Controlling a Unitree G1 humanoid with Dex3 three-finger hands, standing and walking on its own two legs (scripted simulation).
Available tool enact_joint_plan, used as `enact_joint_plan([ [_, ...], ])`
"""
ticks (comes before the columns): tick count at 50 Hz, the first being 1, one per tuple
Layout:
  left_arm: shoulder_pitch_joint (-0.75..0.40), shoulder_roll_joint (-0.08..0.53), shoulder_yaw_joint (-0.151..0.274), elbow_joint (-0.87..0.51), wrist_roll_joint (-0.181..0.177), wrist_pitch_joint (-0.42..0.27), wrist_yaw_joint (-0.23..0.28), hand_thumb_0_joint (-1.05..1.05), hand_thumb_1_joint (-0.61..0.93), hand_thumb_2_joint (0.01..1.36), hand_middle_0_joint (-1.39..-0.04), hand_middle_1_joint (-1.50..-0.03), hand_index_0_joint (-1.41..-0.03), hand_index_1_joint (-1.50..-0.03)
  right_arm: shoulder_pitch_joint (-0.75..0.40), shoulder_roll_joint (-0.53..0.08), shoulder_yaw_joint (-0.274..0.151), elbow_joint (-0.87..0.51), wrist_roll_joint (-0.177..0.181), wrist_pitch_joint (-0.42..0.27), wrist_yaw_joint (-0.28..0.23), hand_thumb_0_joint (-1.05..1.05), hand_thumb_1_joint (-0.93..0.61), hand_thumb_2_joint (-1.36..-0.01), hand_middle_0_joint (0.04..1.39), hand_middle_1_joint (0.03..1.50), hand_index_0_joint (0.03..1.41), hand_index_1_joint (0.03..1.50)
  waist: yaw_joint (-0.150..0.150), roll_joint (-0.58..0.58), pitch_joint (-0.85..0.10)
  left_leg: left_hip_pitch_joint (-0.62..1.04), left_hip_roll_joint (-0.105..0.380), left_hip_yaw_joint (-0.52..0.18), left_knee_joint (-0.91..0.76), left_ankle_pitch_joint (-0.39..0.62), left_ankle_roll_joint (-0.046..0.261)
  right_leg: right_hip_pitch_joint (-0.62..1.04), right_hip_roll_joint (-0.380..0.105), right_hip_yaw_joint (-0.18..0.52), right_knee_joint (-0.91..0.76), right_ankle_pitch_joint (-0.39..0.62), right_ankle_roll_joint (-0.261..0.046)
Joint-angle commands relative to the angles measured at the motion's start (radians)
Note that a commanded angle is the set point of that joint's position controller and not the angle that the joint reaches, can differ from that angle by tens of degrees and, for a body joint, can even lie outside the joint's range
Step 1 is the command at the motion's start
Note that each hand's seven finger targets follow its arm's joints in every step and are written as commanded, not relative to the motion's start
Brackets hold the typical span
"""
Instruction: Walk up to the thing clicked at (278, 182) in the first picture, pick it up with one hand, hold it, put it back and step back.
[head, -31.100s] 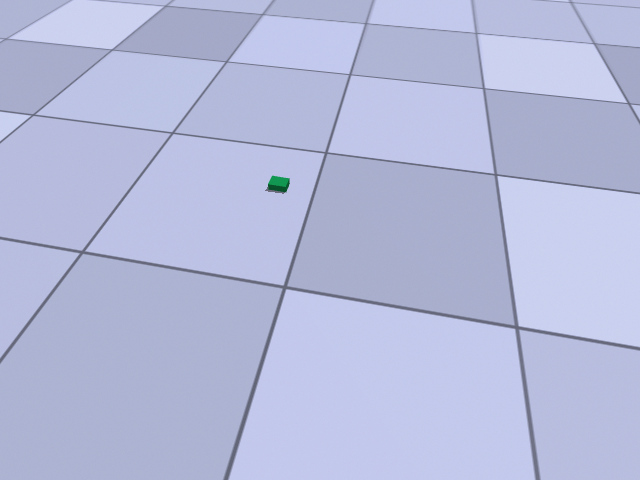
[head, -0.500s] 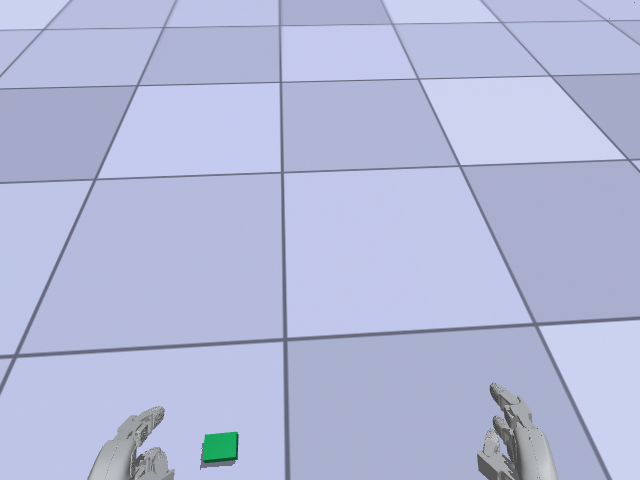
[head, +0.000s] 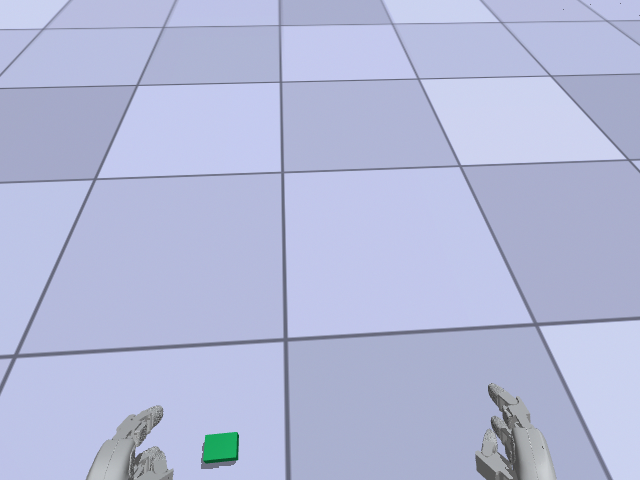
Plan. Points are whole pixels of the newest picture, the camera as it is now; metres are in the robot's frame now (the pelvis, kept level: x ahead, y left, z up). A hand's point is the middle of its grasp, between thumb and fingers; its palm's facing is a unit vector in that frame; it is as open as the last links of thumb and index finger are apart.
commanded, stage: home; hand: left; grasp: from above
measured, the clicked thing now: (221, 447) +0.35 +0.26 -0.70
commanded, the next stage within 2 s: stand in 0.46 s
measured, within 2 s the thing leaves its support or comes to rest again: neither
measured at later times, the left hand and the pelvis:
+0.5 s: hand (167, 473) +0.17 +0.18 -0.04, palm faces +0.05 -0.98 -0.20, open 7.4 cm; pelvis +0.01 +0.00 +0.00, yaw +0 degrees
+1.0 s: hand out of the picture +0.06 +0.24 -0.11, palm faces +0.03 -0.95 -0.31, open 7.4 cm; pelvis +0.00 +0.01 +0.05, yaw +0 degrees
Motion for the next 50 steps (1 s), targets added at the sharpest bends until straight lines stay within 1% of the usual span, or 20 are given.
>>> enact_joint_plan([
  [1, -0.023, 0.104, 0.068, -0.193, 0.004, -0.052, 0.007, 0.0, 0.9, 0.899, -0.199, -0.297, -0.199, -0.297, -0.074, -0.12, -0.058, -0.165, -0.003, -0.056, -0.01, 0.0, -0.9, -0.9, 0.2, 0.3, 0.2, 0.3, -0.004, -0.007, -0.091, 0.113, -0.025, 0.011, -0.166, 0.208, 0.02, 0.048, 0.033, -0.031, -0.148, 0.178, -0.022],
  [6, -0.027, 0.098, 0.057, -0.188, 0.007, -0.049, 0.008, 0.0, 0.9, 0.899, -0.199, -0.297, -0.199, -0.297, -0.075, -0.119, -0.054, -0.166, -0.003, -0.054, -0.01, 0.0, -0.9, -0.9, 0.2, 0.3, 0.2, 0.3, -0.007, -0.003, -0.056, 0.093, -0.026, 0.014, -0.172, 0.173, 0.021, 0.031, 0.033, -0.029, -0.154, 0.151, -0.023],
  [13, -0.015, 0.093, 0.054, -0.187, 0.004, -0.051, 0.008, 0.0, 0.9, 0.899, -0.198, -0.297, -0.199, -0.296, -0.067, -0.121, -0.058, -0.165, -0.002, -0.049, -0.01, 0.0, -0.899, -0.9, 0.2, 0.3, 0.2, 0.3, -0.014, -0.018, -0.089, 0.121, -0.026, 0.016, -0.147, 0.26, 0.022, 0.05, 0.033, -0.028, -0.144, 0.23, -0.02],
  [14, -0.053, 0.14, 0.089, -0.242, 0.004, -0.058, 0.013, 0.0, 0.9, 0.899, -0.198, -0.297, -0.199, -0.296, -0.075, -0.125, -0.06, -0.169, -0.002, -0.048, -0.01, 0.0, -0.899, -0.9, 0.2, 0.3, 0.2, 0.3, -0.006, -0.002, -0.098, 0.119, -0.027, 0.016, -0.148, 0.255, 0.022, 0.057, 0.031, -0.026, -0.143, 0.229, -0.02],
  [15, -0.022, 0.106, 0.059, -0.193, 0.008, -0.053, 0.01, 0.0, 0.9, 0.899, -0.198, -0.297, -0.199, -0.296, -0.069, -0.117, -0.057, -0.162, -0.003, -0.047, -0.01, 0.0, -0.899, -0.9, 0.2, 0.3, 0.2, 0.3, -0.011, -0.01, -0.091, 0.114, -0.028, 0.017, -0.147, 0.249, 0.022, 0.052, 0.03, -0.025, -0.144, 0.226, -0.019],
  [18, -0.001, 0.118, 0.069, -0.202, 0.009, -0.048, 0.014, 0.0, 0.9, 0.899, -0.198, -0.297, -0.199, -0.296, -0.069, -0.122, -0.059, -0.173, -0.004, -0.044, -0.011, 0.0, -0.899, -0.9, 0.2, 0.3, 0.2, 0.3, -0.004, -0.01, -0.092, 0.116, -0.03, 0.021, -0.143, 0.263, 0.021, 0.059, 0.028, -0.024, -0.145, 0.24, -0.02],
  [19, 0.006, 0.073, 0.026, -0.164, 0.007, -0.043, 0.008, 0.0, 0.9, 0.899, -0.198, -0.297, -0.199, -0.296, -0.066, -0.12, -0.057, -0.165, -0.002, -0.042, -0.008, 0.0, -0.899, -0.9, 0.2, 0.3, 0.2, 0.3, -0.015, -0.011, -0.084, 0.118, -0.03, 0.022, -0.146, 0.263, 0.021, 0.05, 0.03, -0.024, -0.144, 0.24, -0.02],
  [21, -0.037, 0.122, 0.074, -0.233, 0.002, -0.046, 0.012, 0.0, 0.9, 0.899, -0.198, -0.297, -0.199, -0.296, -0.072, -0.125, -0.06, -0.171, -0.001, -0.042, -0.007, 0.0, -0.899, -0.9, 0.2, 0.3, 0.2, 0.3, -0.009, 0.015, -0.095, 0.121, -0.027, 0.014, -0.155, 0.248, 0.019, 0.053, 0.031, -0.027, -0.143, 0.222, -0.021],
  [23, -0.023, 0.124, 0.074, -0.217, 0.009, -0.046, 0.012, 0.0, 0.9, 0.899, -0.198, -0.297, -0.199, -0.296, -0.071, -0.124, -0.061, -0.168, -0.002, -0.039, -0.006, 0.0, -0.899, -0.9, 0.2, 0.3, 0.2, 0.3, -0.002, 0.01, -0.079, 0.117, -0.024, 0.01, -0.159, 0.249, 0.018, 0.049, 0.032, -0.032, -0.138, 0.215, -0.024],
  [25, 0.002, 0.092, 0.045, -0.179, 0.01, -0.042, 0.01, 0.0, 0.9, 0.898, -0.198, -0.297, -0.199, -0.296, -0.071, -0.121, -0.059, -0.173, -0.002, -0.038, -0.005, 0.0, -0.899, -0.9, 0.2, 0.3, 0.2, 0.3, -0.01, 0.004, -0.071, 0.117, -0.023, 0.009, -0.161, 0.251, 0.017, 0.039, 0.035, -0.034, -0.137, 0.215, -0.024],
  [27, -0.026, 0.13, 0.081, -0.22, 0.008, -0.046, 0.016, 0.0, 0.9, 0.899, -0.198, -0.297, -0.199, -0.296, -0.075, -0.126, -0.06, -0.177, -0.002, -0.038, -0.005, 0.0, -0.899, -0.9, 0.2, 0.3, 0.2, 0.3, -0.002, 0.013, -0.079, 0.112, -0.024, 0.008, -0.165, 0.224, 0.017, 0.041, 0.034, -0.033, -0.14, 0.192, -0.024],
  [28, -0.322, 0.194, 0.054, 0.131, 0.117, -0.261, 0.052, 0.0, 0.901, 0.899, -0.199, -0.299, -0.199, -0.299, -0.15, -0.231, -0.092, 0.083, -0.126, 0.066, 0.055, 0.0, -0.902, -0.899, 0.199, 0.299, 0.199, 0.299, 0.064, -0.048, 0.169, 0.149, 0.027, -0.026, -0.256, 0.401, 0.072, 0.18, -0.034, 0.051, -0.171, 0.204, -0.063],
  [29, -0.208, 0.2, 0.079, 0.312, 0.117, -0.332, 0.046, 0.0, 0.899, 0.9, -0.2, -0.3, -0.2, -0.3, -0.16, -0.249, -0.114, 0.078, -0.121, 0.109, 0.085, 0.0, -0.9, -0.9, 0.2, 0.3, 0.2, 0.3, 0.073, -0.105, 0.079, 0.221, 0.019, -0.006, -0.238, 0.441, 0.082, 0.222, -0.046, 0.098, -0.202, 0.228, -0.088],
  [30, -0.201, 0.205, 0.071, 0.37, 0.125, -0.365, 0.039, 0.0, 0.899, 0.9, -0.2, -0.3, -0.2, -0.3, -0.132, -0.258, -0.118, 0.064, -0.124, 0.131, 0.102, 0.0, -0.9, -0.9, 0.2, 0.3, 0.2, 0.3, 0.049, -0.095, 0.059, 0.225, 0.011, -0.016, -0.235, 0.408, 0.082, 0.219, -0.043, 0.116, -0.218, 0.251, -0.106],
  [31, -0.209, 0.216, 0.062, 0.422, 0.123, -0.39, 0.036, 0.0, 0.899, 0.9, -0.2, -0.3, -0.2, -0.3, -0.137, -0.256, -0.114, 0.072, -0.115, 0.139, 0.12, 0.0, -0.9, -0.9, 0.2, 0.3, 0.2, 0.3, 0.053, -0.06, 0.017, 0.276, 0.007, -0.027, -0.252, 0.399, 0.084, 0.268, -0.054, 0.125, -0.205, 0.303, -0.102],
  [32, -0.237, 0.216, 0.062, 0.463, 0.123, -0.407, 0.032, 0.0, 0.899, 0.9, -0.2, -0.3, -0.2, -0.3, -0.127, -0.237, -0.113, 0.105, -0.089, 0.144, 0.137, 0.0, -0.9, -0.9, 0.2, 0.3, 0.2, 0.3, 0.047, -0.059, -0.009, 0.313, -0.001, -0.012, -0.267, 0.399, 0.079, 0.294, -0.07, 0.137, -0.206, 0.338, -0.094],
  [33, -0.259, 0.214, 0.062, 0.512, 0.116, -0.409, 0.027, 0.0, 0.899, 0.9, -0.2, -0.3, -0.2, -0.3, -0.131, -0.214, -0.108, 0.127, -0.067, 0.153, 0.153, 0.0, -0.9, -0.9, 0.2, 0.3, 0.2, 0.3, 0.053, -0.095, 0.025, 0.314, -0.015, 0.001, -0.284, 0.34, 0.074, 0.288, -0.073, 0.134, -0.242, 0.291, -0.087],
  [35, -0.297, 0.214, 0.066, 0.593, 0.104, -0.418, 0.027, 0.0, 0.899, 0.9, -0.2, -0.3, -0.2, -0.3, -0.154, -0.202, -0.115, 0.152, -0.054, 0.162, 0.166, 0.0, -0.9, -0.9, 0.2, 0.3, 0.2, 0.3, 0.056, -0.111, 0.034, 0.337, -0.014, -0.003, -0.301, 0.321, 0.066, 0.291, -0.083, 0.136, -0.285, 0.259, -0.077],
  [41, -0.322, 0.185, 0.06, 0.824, 0.097, -0.456, 0.028, 0.0, 0.899, 0.9, -0.2, -0.3, -0.2, -0.3, -0.172, -0.222, -0.121, 0.25, -0.065, 0.189, 0.164, 0.0, -0.9, -0.9, 0.2, 0.3, 0.2, 0.3, 0.062, 0.025, 0.1, 0.374, 0.05, -0.082, -0.486, 0.276, 0.074, 0.35, -0.052, 0.069, -0.335, 0.233, -0.038],
  [50, -0.322, 0.216, 0.057, 1.057, 0.083, -0.477, 0.03, 0.0, 0.899, 0.9, -0.2, -0.3, -0.2, -0.3, -0.139, -0.233, -0.114, 0.379, -0.047, 0.213, 0.148, 0.0, -0.9, -0.9, 0.2, 0.3, 0.2, 0.3, 0.039, -0.038, 0.136, 0.514, 0.046, -0.046, -0.589, 0.4, 0.047, 0.479, -0.088, 0.098, -0.509, 0.377, -0.037],
])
